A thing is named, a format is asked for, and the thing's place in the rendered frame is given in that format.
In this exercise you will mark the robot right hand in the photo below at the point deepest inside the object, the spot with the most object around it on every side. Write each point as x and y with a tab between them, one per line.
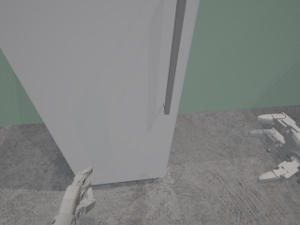
289	166

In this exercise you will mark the fridge door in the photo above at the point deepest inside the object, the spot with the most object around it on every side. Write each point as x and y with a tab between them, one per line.
97	73

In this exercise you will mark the robot left hand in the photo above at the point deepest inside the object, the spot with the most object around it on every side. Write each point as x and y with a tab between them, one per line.
72	202

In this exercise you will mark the robot left forearm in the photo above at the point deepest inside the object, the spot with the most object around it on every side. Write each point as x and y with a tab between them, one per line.
64	219

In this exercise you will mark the handle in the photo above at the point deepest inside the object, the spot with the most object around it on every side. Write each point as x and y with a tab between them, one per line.
176	39

